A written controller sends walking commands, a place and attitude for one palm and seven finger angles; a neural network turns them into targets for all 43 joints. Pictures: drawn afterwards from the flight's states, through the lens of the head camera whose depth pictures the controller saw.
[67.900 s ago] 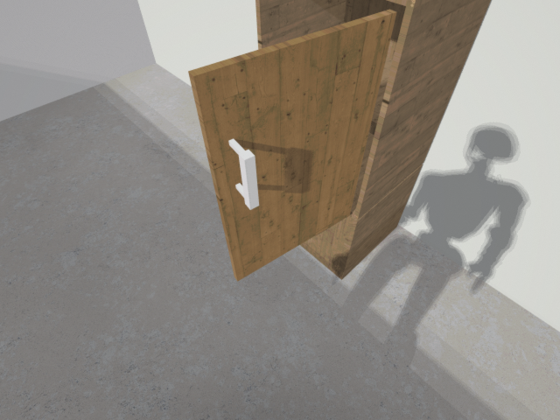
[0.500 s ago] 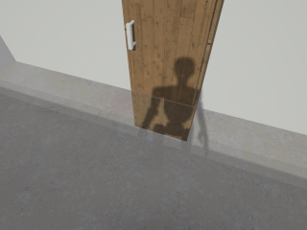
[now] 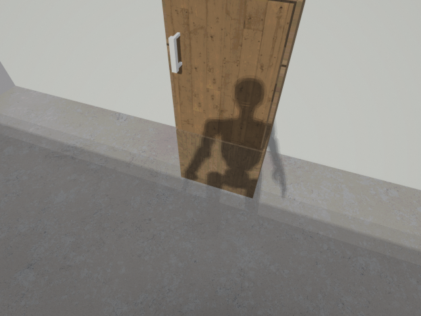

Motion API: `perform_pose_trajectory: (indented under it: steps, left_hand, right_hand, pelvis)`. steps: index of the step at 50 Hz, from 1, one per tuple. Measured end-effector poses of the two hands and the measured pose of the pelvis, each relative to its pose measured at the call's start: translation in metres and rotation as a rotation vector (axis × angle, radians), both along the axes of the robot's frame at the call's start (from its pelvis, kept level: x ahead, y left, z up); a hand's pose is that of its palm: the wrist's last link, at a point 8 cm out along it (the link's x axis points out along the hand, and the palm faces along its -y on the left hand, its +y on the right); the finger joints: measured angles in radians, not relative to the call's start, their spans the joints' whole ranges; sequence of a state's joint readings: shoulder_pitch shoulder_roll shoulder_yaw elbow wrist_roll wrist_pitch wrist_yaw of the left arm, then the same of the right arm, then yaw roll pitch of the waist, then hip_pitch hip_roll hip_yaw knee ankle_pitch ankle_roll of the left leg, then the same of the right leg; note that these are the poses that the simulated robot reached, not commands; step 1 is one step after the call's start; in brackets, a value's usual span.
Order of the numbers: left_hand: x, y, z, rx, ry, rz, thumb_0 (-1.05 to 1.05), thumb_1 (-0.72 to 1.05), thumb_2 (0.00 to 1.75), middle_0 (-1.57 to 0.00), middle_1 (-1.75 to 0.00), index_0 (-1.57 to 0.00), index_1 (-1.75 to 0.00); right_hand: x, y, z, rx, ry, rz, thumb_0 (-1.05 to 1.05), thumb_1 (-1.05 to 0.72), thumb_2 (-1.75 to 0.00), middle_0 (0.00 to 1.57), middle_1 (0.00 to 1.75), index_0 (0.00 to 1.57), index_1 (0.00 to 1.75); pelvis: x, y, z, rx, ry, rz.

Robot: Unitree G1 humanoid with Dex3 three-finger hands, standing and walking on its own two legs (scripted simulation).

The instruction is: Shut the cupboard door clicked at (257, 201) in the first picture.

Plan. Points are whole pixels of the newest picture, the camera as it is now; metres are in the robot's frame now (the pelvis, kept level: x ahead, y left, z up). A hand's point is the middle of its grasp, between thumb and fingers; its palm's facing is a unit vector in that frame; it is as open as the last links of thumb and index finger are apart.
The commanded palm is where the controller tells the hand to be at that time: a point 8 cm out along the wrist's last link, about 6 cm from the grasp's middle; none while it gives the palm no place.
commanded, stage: look to check the result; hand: left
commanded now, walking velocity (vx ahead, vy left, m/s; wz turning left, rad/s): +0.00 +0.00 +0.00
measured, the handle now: (176, 52) +0.95 +0.17 +0.05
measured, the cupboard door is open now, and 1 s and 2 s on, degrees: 0 0 0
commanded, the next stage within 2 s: stand and wait in 0.52 s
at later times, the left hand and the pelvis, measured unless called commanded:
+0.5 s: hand out of the picture +0.09 +0.22 -0.16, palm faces -0.01 -0.94 -0.33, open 7.4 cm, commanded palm none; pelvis +0.03 -0.02 +0.00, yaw +0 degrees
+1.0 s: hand out of the picture +0.09 +0.20 -0.16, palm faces -0.02 -0.95 -0.31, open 7.4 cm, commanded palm none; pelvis +0.03 -0.03 +0.00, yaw +0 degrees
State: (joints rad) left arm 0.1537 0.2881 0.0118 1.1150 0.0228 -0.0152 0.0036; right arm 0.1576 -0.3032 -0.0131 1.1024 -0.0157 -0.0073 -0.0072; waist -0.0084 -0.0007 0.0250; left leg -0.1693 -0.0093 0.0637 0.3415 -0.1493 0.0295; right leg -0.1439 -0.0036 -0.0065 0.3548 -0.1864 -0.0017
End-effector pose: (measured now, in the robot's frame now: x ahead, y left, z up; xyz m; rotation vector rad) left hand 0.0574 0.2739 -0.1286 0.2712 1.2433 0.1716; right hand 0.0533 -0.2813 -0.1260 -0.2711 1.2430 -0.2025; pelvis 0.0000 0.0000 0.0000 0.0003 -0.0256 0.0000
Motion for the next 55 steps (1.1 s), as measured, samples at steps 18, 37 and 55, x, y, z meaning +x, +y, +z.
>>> perform_pose_trajectory:
  steps: [18, 37, 55]
  left_hand:
    - [0.017, 0.001, 0.008, 0.041, 0.018, 0.011, 0.01, 0.91, 0.9, -0.2, -0.3, -0.2, -0.3]
    - [0.034, -0.02, 0.006, 0.024, 0.001, 0.004, 0.01, 0.91, 0.9, -0.2, -0.3, -0.2, -0.3]
    - [0.029, -0.029, 0.004, 0.021, 0.021, 0.004, 0.01, 0.91, 0.9, -0.2, -0.3, -0.2, -0.3]
  right_hand:
    - [0.034, -0.014, 0.0, 0.002, 0.0, 0.025, 0.0, -0.91, -0.9, 0.21, 0.3, 0.2, 0.3]
    - [0.038, -0.027, -0.001, 0.001, 0.014, 0.013, 0.0, -0.91, -0.9, 0.21, 0.3, 0.2, 0.3]
    - [0.023, -0.029, -0.004, 0.011, 0.044, -0.01, 0.0, -0.91, -0.9, 0.21, 0.3, 0.2, 0.3]
  pelvis:
    - [0.021, -0.013, 0.002, 0.002, 0.003, 0.006]
    - [0.033, -0.027, 0.002, 0.004, 0.001, 0.003]
    - [0.033, -0.033, 0.002, 0.002, -0.004, -0.006]
